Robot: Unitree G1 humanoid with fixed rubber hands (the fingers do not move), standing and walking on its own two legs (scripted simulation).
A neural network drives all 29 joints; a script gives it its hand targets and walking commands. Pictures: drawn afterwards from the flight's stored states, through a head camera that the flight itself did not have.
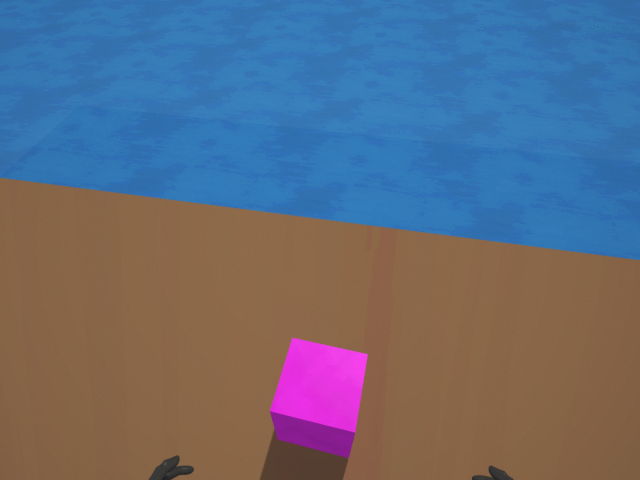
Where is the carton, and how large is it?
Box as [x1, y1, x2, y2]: [270, 338, 367, 457]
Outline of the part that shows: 292,338 270,409 277,438 348,457 355,430 367,354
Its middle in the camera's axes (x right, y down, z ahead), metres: +0.01 +0.45 +1.09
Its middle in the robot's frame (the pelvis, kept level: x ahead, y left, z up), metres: +0.44 +0.02 -0.64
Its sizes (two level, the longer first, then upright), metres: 0.210 0.200 0.250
